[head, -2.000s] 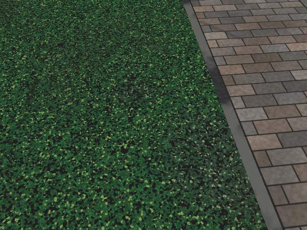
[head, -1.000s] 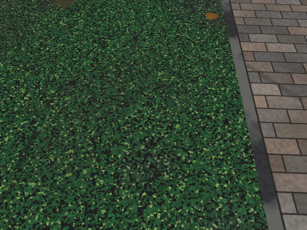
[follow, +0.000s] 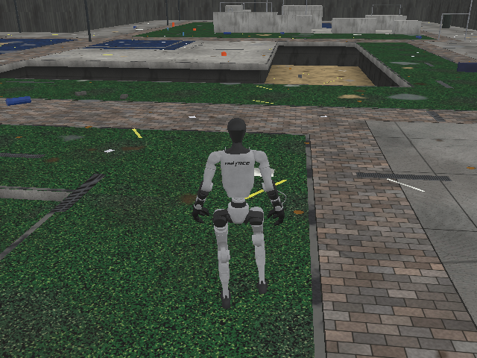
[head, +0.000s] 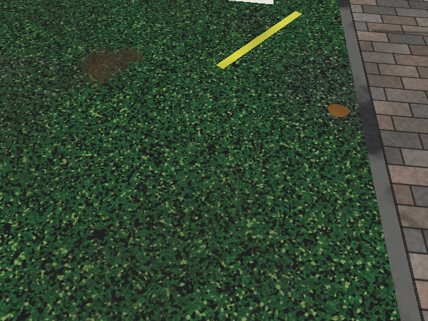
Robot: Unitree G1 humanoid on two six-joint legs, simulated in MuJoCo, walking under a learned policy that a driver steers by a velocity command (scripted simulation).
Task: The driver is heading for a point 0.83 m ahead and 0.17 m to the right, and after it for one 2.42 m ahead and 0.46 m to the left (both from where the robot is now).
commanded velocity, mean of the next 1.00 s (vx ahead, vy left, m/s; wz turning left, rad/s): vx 0.50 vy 0.00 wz -0.31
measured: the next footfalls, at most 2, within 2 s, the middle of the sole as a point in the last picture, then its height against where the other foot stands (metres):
right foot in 0.32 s outside the picture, level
left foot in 0.82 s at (225, 268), level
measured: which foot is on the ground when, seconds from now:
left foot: down 0.00-0.30, up 0.32-0.80, down 0.82-1.00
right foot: up 0.00-0.30, down 0.32-0.82, up 0.84-1.00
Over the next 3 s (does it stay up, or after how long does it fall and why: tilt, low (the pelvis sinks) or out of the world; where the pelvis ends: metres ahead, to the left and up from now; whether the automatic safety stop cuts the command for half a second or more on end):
stays up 0.75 -0.14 -0.01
